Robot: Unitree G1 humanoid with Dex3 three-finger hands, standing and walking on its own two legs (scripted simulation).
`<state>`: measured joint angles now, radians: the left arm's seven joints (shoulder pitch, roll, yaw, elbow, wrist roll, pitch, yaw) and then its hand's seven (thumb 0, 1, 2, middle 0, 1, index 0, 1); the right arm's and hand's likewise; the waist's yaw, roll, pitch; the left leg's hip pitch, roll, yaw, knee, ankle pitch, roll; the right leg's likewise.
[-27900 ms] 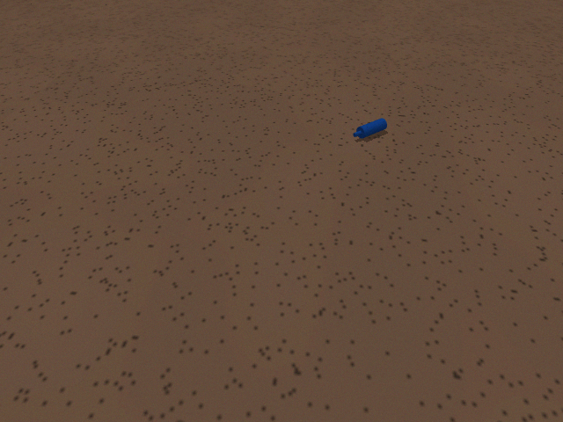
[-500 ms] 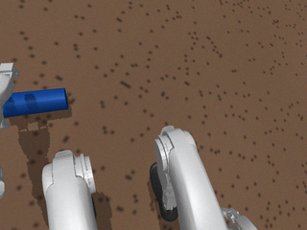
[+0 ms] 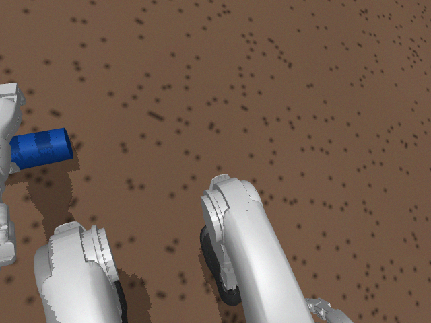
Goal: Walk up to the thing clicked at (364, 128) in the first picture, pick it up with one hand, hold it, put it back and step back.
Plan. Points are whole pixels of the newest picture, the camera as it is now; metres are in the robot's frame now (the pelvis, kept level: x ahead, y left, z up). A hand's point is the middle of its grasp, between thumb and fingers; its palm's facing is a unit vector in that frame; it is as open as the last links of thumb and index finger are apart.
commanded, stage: approach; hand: left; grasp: from above
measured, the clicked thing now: (9, 154) +0.50 +0.28 -0.29
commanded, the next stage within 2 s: close in in 0.04 s
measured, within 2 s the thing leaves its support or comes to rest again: neither
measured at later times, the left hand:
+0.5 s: hand (0, 151) +0.48 +0.26 -0.20, palm faces -0.45 -0.05 -0.89, open 13.4 cm
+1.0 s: hand (14, 151) +0.49 +0.26 -0.25, palm faces -0.45 -0.08 -0.89, open 14.2 cm
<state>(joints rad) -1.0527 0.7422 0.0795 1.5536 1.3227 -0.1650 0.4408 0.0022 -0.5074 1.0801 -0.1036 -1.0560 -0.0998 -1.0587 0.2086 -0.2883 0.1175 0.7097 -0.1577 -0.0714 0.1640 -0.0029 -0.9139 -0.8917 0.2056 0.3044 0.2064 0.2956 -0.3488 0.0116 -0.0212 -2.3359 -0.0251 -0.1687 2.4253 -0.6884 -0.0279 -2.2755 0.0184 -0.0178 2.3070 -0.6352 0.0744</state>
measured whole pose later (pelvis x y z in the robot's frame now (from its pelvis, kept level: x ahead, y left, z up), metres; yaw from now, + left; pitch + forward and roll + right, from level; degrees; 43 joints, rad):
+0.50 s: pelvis +0.00 +0.00 -0.01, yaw -1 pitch +32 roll -11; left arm -1.07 0.81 0.06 1.59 1.37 -0.27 0.46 0.00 -0.48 1.11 -0.11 -1.10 -0.11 -1.09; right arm 0.17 -0.31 0.13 0.69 -0.19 -0.08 0.17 0.00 -0.91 -0.89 0.20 0.30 0.21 0.30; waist -0.34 -0.04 0.01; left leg -2.35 -0.04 -0.19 2.46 -0.69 -0.03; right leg -2.26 0.01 -0.04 2.33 -0.64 0.06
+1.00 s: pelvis +0.01 +0.01 -0.02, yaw -4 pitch +31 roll -13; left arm -1.06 0.92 0.15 1.68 1.37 -0.23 0.57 0.00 -0.53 1.04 -0.08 -0.98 -0.07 -1.00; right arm 0.18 -0.31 0.21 0.70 -0.26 -0.17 0.24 0.00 -0.91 -0.90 0.21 0.30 0.21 0.30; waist -0.41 -0.07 0.11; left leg -2.36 -0.03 -0.24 2.55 -0.74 -0.03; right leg -2.28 0.04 -0.07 2.37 -0.65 0.08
